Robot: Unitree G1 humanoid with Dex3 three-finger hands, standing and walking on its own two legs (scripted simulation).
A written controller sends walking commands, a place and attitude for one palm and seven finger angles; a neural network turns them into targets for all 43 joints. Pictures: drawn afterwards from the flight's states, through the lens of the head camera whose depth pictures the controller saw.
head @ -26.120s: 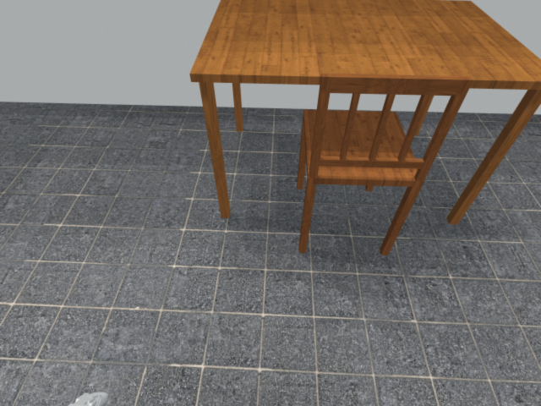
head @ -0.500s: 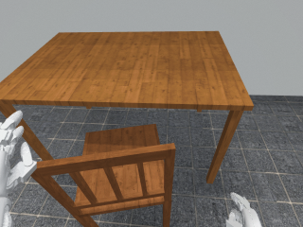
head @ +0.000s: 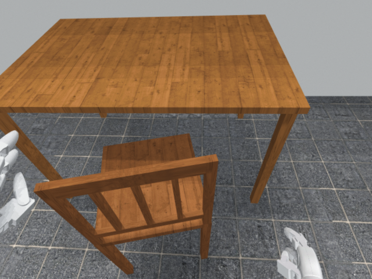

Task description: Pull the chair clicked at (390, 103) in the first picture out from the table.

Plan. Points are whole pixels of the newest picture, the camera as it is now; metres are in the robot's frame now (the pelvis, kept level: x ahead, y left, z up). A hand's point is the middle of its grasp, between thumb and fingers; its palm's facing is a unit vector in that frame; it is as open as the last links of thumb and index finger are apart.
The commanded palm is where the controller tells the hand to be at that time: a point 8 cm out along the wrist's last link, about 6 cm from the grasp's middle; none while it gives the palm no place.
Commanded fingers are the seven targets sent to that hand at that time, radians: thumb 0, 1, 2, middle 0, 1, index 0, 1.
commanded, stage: step back with the hand held close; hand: left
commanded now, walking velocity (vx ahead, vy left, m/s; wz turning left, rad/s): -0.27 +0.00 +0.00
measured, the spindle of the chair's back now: (143, 205) +0.32 +0.16 -0.10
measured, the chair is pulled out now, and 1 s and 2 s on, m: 0.16 0.16 0.16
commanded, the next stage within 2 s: stop stepping back and stand still in 1.08 s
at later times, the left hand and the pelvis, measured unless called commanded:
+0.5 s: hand (4, 233) +0.15 +0.27 +0.16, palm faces +0.45 -0.76 -0.47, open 7.4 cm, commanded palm +0.09 +0.31 +0.18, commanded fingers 0.00 0.90 0.90 -0.20 -0.30 -0.20 -0.30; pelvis -0.05 +0.01 -0.01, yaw +1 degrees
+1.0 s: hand out of the picture +0.09 +0.24 +0.17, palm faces +0.35 -0.82 -0.45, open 7.4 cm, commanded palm +0.03 +0.29 +0.18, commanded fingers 0.00 0.90 0.90 -0.20 -0.30 -0.20 -0.30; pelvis -0.12 +0.00 +0.00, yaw -2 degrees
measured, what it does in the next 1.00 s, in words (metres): walks backwards: right foot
